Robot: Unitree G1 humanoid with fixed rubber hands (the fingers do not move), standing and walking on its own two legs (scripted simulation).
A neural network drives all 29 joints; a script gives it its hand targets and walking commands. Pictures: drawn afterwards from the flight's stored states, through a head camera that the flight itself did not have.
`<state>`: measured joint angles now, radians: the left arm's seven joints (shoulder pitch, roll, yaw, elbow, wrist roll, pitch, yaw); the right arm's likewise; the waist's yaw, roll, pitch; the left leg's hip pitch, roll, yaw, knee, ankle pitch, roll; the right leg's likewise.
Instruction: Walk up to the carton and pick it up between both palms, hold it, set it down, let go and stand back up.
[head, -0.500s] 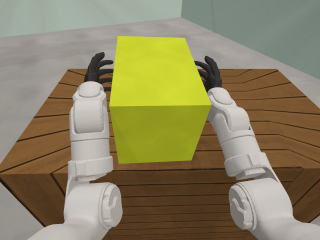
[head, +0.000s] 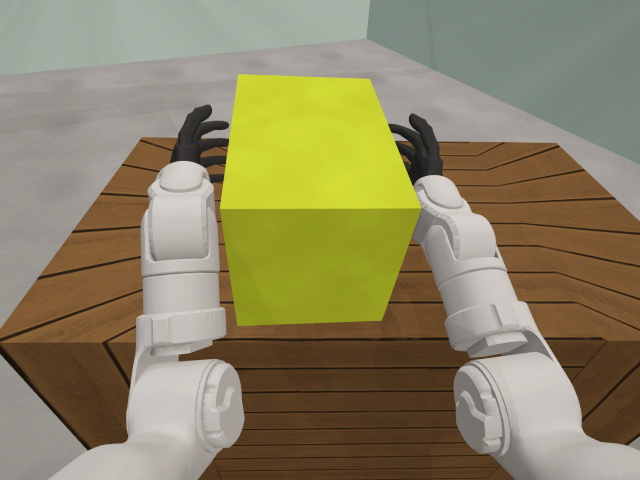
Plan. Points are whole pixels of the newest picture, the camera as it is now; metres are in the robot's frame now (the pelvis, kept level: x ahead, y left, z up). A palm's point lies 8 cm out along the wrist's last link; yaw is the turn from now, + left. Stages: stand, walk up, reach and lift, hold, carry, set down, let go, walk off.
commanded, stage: hold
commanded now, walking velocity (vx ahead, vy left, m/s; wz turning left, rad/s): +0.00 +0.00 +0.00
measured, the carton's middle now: (308, 194) +0.40 +0.01 +0.20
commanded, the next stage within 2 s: none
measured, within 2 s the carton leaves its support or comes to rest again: neither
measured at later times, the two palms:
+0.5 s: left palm (186, 174) +0.37 +0.14 +0.25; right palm (421, 180) +0.37 -0.13 +0.23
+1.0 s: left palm (190, 175) +0.36 +0.14 +0.25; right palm (425, 184) +0.36 -0.13 +0.23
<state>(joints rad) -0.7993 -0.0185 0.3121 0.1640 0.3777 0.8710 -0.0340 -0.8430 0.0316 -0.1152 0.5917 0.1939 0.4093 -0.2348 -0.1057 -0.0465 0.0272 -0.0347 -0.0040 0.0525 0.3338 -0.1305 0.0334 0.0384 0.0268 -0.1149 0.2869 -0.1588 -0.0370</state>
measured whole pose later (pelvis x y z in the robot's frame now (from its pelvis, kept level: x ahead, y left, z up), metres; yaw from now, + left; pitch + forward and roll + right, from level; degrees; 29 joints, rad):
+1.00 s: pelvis +0.00 +0.00 +0.00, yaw -1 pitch -10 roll -1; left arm -0.79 -0.02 0.31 0.15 0.39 0.88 -0.03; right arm -0.84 0.03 -0.11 0.59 0.19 0.41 -0.23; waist -0.10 -0.05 0.03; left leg -0.02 0.00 0.06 0.33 -0.13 0.04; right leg 0.04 0.03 -0.10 0.29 -0.16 -0.04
